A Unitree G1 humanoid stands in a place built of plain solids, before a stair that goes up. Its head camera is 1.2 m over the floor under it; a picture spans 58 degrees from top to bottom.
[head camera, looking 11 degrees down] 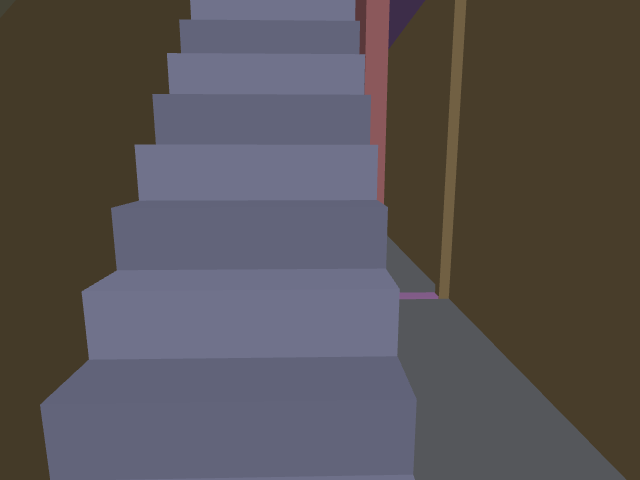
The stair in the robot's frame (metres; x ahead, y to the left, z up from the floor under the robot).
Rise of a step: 0.21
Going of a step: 0.23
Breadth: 0.90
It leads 1 degrees to the left of straight ahead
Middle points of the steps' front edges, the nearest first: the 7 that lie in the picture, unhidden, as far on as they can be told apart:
0.95 0.21 0.62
1.18 0.22 0.83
1.40 0.23 1.04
1.63 0.23 1.24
1.86 0.24 1.45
2.09 0.24 1.66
2.32 0.25 1.86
